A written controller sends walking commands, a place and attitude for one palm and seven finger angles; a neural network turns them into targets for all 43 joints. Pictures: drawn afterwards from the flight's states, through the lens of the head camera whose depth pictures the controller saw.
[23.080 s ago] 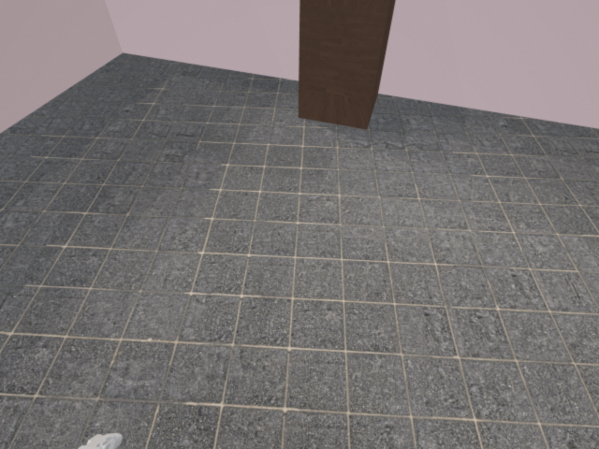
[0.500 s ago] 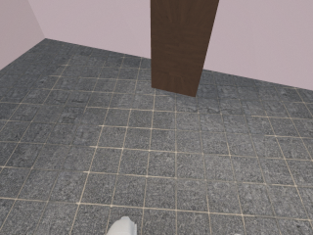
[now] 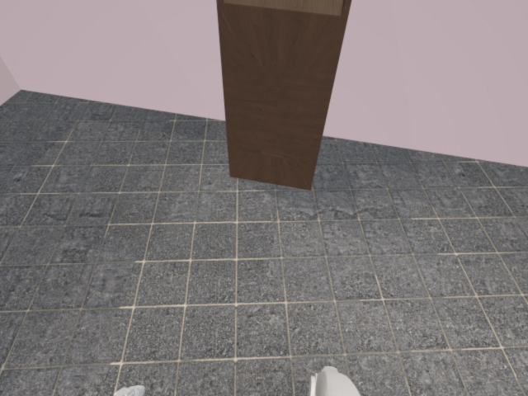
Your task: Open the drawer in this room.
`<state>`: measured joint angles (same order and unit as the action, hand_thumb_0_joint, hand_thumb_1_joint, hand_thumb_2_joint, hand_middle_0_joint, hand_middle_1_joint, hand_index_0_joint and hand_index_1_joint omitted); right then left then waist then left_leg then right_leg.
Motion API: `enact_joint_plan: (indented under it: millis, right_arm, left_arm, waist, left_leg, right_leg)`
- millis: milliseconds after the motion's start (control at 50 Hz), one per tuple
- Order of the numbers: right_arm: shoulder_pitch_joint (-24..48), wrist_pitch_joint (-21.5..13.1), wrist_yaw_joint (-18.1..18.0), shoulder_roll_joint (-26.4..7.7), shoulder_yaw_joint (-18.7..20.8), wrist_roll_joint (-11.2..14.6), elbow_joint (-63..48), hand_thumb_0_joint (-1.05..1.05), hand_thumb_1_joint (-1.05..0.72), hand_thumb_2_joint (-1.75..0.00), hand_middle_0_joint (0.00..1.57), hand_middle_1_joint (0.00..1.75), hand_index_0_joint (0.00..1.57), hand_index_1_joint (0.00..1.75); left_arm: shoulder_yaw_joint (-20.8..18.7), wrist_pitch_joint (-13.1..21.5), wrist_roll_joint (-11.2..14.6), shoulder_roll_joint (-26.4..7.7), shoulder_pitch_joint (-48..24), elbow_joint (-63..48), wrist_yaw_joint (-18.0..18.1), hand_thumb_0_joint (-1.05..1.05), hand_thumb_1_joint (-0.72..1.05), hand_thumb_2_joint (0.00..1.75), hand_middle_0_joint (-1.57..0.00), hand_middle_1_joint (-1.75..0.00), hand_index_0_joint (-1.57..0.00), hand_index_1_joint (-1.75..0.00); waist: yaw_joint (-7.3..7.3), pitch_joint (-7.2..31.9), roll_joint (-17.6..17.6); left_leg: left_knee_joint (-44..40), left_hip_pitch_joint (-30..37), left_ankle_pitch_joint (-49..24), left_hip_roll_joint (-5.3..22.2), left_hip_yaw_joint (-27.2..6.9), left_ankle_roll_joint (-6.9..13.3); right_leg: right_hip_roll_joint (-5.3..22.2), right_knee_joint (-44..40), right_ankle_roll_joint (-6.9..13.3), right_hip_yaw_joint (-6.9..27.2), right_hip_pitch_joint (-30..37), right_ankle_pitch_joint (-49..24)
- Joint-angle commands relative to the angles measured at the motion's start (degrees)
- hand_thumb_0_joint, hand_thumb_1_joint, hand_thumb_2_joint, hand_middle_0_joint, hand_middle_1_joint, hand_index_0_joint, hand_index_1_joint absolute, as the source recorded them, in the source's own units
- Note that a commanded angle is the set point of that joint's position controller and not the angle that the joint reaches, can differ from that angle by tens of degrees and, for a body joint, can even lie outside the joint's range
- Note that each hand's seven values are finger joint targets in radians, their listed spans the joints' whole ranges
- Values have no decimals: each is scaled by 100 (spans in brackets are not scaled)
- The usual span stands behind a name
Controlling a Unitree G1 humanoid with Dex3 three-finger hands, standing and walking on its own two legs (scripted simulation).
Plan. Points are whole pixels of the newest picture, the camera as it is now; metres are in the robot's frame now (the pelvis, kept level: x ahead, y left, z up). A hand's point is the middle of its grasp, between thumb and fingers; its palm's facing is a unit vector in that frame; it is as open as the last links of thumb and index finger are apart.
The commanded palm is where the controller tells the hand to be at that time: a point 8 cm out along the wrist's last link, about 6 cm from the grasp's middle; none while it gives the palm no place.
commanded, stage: turn or walk to find it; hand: left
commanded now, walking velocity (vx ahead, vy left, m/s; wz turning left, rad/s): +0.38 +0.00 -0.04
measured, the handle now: out of the picture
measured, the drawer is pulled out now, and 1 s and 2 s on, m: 0.00 0.00 0.00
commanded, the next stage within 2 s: stand and wait in 0.32 s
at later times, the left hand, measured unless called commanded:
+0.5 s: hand (195, 364) +0.20 +0.13 -0.17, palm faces +0.07 -0.98 -0.21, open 7.2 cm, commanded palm none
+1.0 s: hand (193, 316) +0.29 +0.15 -0.18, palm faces +0.04 -0.98 -0.18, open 7.3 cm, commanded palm none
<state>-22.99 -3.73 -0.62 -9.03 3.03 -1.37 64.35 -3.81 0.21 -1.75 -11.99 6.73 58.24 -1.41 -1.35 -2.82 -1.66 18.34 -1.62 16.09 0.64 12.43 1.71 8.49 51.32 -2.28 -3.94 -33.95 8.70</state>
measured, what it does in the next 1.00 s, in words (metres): walks ahead: right foot, then left foot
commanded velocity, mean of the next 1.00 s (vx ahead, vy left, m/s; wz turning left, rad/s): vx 0.11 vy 0.00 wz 0.01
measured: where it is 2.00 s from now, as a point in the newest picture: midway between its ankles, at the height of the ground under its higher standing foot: (273, 376)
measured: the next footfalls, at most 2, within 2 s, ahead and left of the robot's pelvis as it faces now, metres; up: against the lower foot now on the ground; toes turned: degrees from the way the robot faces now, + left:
right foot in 0.14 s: +0.22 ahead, -0.15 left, +0.00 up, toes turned -10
left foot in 0.62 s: +0.37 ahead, +0.08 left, +0.00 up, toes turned +9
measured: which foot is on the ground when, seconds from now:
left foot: down 0.00-0.16, up 0.18-0.60, down 0.62-1.00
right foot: up 0.00-0.12, down 0.14-0.64, up 0.66-0.92, down 0.94-1.00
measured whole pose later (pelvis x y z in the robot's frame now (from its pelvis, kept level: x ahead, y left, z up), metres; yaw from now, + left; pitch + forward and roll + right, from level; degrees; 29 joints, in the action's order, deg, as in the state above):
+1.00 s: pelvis +0.29 -0.01 -0.01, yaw +1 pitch -2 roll +1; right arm -9.0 -0.3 -1.3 -9.3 2.3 -0.3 63.3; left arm 0.2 0.7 -1.5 -7.9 15.1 65.5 1.8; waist 1.0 -1.0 -0.4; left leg 26.8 -13.7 11.7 0.0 9.1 3.1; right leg 5.3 28.5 -2.8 -3.6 -10.2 16.2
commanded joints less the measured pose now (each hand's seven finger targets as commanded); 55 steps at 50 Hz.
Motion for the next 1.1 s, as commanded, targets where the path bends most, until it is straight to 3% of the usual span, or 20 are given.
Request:
enact_joint_plan:
  millis: [0, 60, 100, 120, 140, 160, 200, 260, 420, 480, 540, 560, 580, 620, 640, 720, 860, 940, 980, 1080]
  right_arm:
    - [-473, -112, -30, -700, 145, -31, -118, 0, -90, -90, 20, 30, 20, 30]
    - [-371, -70, -42, -792, 150, -31, -67, 0, -90, -90, 20, 30, 20, 30]
    - [-241, -66, -5, -834, 149, 26, -57, 0, -90, -90, 20, 30, 20, 30]
    - [-333, -81, 59, -511, 87, 91, -145, 0, -90, -90, 20, 30, 20, 30]
    - [-228, -48, 49, -330, 22, 115, -386, 0, -90, -90, 20, 30, 20, 30]
    - [-66, 21, 35, -422, 64, 146, -353, 0, -90, -90, 20, 30, 20, 30]
    - [437, 84, 67, -376, 124, 71, -394, 0, -90, -90, 20, 30, 20, 30]
    - [15, 245, 108, -131, 82, -23, -215, 0, -90, -90, 20, 30, 20, 30]
    - [943, 269, 178, -98, 2, 10, -632, 0, -90, -90, 20, 30, 20, 30]
    - [1419, 213, 166, -125, -80, 31, -727, 0, -90, -90, 20, 30, 20, 30]
    - [1310, 144, 103, -221, -121, 36, -648, 0, -90, -90, 20, 30, 20, 30]
    - [1045, 115, 79, -334, -116, 30, -539, 0, -90, -90, 20, 30, 20, 30]
    - [672, 64, 52, -603, -69, 11, -421, 0, -90, -90, 20, 30, 20, 30]
    - [281, 96, -55, -1114, -14, 47, -293, 0, -90, -90, 20, 30, 20, 30]
    - [422, 136, -134, -1086, -50, 65, -256, 0, -90, -90, 20, 30, 20, 30]
    - [1196, 183, -137, -744, -89, 55, -390, 0, -90, -90, 20, 30, 20, 30]
    - [1334, 235, -101, -560, 8, 69, -359, 0, -90, -90, 20, 30, 20, 30]
    - [1090, 270, -33, -354, -64, 106, -262, 0, -90, -90, 20, 30, 20, 30]
    - [883, 284, -42, -394, -66, 89, -192, 0, -90, -90, 20, 30, 20, 30]
    - [622, 228, -58, -388, -161, 104, -60, 0, -90, -90, 20, 30, 20, 30]
  left_arm:
    - [78, 134, 37, 32, -670, -547, -47, 0, 90, 90, -20, -30, -20, -30]
    - [47, 194, 39, -108, -341, -476, -31, 0, 90, 90, -20, -30, -20, -30]
    - [-46, 313, 3, -478, 1232, 35, 16, 0, 90, 90, -20, -30, -20, -30]
    - [-195, 381, -35, -1056, 2093, 306, 101, 0, 90, 90, -20, -30, -20, -30]
    - [-258, 364, 73, -1507, 2492, 436, 140, 0, 90, 90, -20, -30, -20, -30]
    - [-280, 357, 128, -1483, 2004, 337, 152, 0, 90, 90, -20, -30, -20, -30]
    - [-127, 333, 143, -845, 1016, 57, 167, 0, 90, 90, -20, -30, -20, -30]
    - [28, 431, 88, -323, 779, 65, 173, 0, 90, 90, -20, -30, -20, -30]
    - [118, 544, 69, -311, 1156, 242, 212, 0, 90, 90, -20, -30, -20, -30]
    - [151, 484, 80, -410, 1408, 425, 237, 0, 90, 90, -20, -30, -20, -30]
    - [129, 394, 87, -462, 1357, 519, 290, 0, 90, 90, -20, -30, -20, -30]
    - [151, 350, 101, -399, 1360, 562, 310, 0, 90, 90, -20, -30, -20, -30]
    - [195, 318, 105, -269, 1523, 591, 320, 0, 90, 90, -20, -30, -20, -30]
    - [302, 241, 172, 59, 1942, 649, 352, 0, 90, 90, -20, -30, -20, -30]
    - [301, 164, 177, 13, 1869, 703, 386, 0, 90, 90, -20, -30, -20, -30]
    - [288, 71, 128, 170, 1474, 753, 302, 0, 90, 90, -20, -30, -20, -30]
    - [301, -15, 39, 277, 1739, 768, 325, 0, 90, 90, -20, -30, -20, -30]
    - [338, 74, 46, -91, 1468, 678, 336, 0, 90, 90, -20, -30, -20, -30]
    - [352, 108, 73, -87, 1244, 655, 325, 0, 90, 90, -20, -30, -20, -30]
    - [359, 110, 118, -132, 1373, 621, 354, 0, 90, 90, -20, -30, -20, -30]
  waist:
    - [-153, -425, 773]
    - [76, -197, 772]
    - [792, 685, 212]
    - [1066, 1291, -908]
    - [955, 1397, -1469]
    - [857, 1356, -1293]
    - [502, 128, -110]
    - [69, -54, -527]
    - [101, -180, -488]
    - [284, -59, -489]
    - [179, 83, -507]
    - [71, 198, -390]
    - [-6, 567, 266]
    - [-35, 1151, 1822]
    - [-26, 1302, 1969]
    - [171, 402, 806]
    - [328, 232, 534]
    - [163, -105, 186]
    - [65, -292, -509]
    - [125, -149, 55]
  left_leg:
    - [-599, 142, -2199, 1650, -889, 631]
    - [4, 99, -3061, 1701, -749, 498]
    - [1845, -420, -3416, 1257, -413, 178]
    - [3513, -1911, -1420, 747, -124, -51]
    - [5119, -3147, 1689, 47, -490, -193]
    - [5815, -3237, 1495, 339, -1200, -113]
    - [5833, -3452, 387, 800, -1354, -89]
    - [5184, -2976, -302, 843, -1150, -270]
    - [3038, -2939, -577, 766, -823, -493]
    - [2248, -2562, -558, 528, -664, -424]
    - [1378, -1710, -862, 381, -645, -354]
    - [890, -1070, -1569, 384, -696, -338]
    - [748, -189, -3089, 710, -943, -232]
    - [670, 852, -5682, 2189, -2165, 627]
    - [389, 603, -5284, 2226, -2249, 796]
    - [-120, -743, -2750, 1708, -1767, 737]
    - [-373, -1445, -84, 1277, -1580, 479]
    - [-137, -1244, 141, 631, -1297, -48]
    - [-33, -863, -251, 614, -1180, -89]
    - [-123, -745, -777, 660, -1135, -65]
  right_leg:
    - [-149, -1084, 138, -241, -73, 105]
    - [-375, -1732, 350, -373, 968, 317]
    - [-555, -2393, 495, -433, 3151, -193]
    - [775, -2539, 818, 974, 4688, -366]
    - [1853, -3012, 1356, 2809, 5103, -1378]
    - [1958, -3366, 1424, 2847, 4437, -360]
    - [1514, -3819, 1121, 2049, 2888, 1192]
    - [855, -4077, 776, 778, 2000, 628]
    - [682, -3837, 1003, 34, 2396, -1981]
    - [671, -3533, 970, 47, 2826, -2792]
    - [613, -3066, 817, -3, 2926, -2882]
    - [460, -2709, 649, -66, 2746, -2539]
    - [180, -2097, 415, -209, 2438, -1772]
    - [-452, -624, 19, -322, 1513, 2426]
    - [-418, -133, -10, 57, 1582, 2906]
    - [-183, -359, 35, 176, 1683, 2145]
    - [-284, -2004, 26, 9, 2309, 899]
    - [1, -3180, 196, 428, 2064, 453]
    - [-46, -3296, 207, 459, 1666, 633]
    - [-58, -3321, 205, 410, 2093, 101]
